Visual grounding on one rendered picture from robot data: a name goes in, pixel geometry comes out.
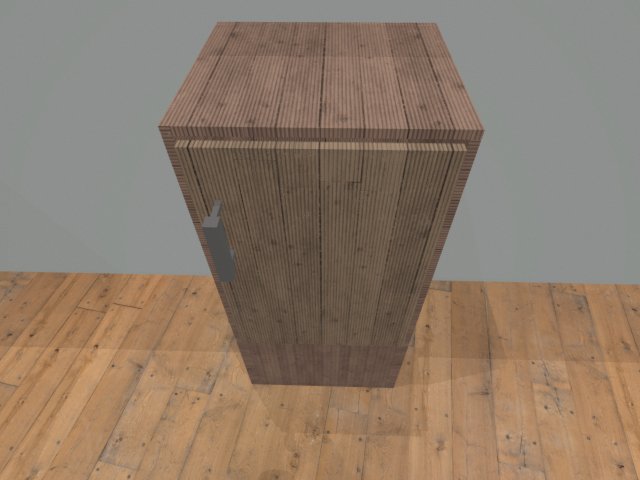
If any handle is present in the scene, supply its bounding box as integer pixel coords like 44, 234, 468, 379
202, 200, 236, 282

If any cupboard door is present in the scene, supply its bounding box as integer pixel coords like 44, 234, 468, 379
174, 140, 467, 347

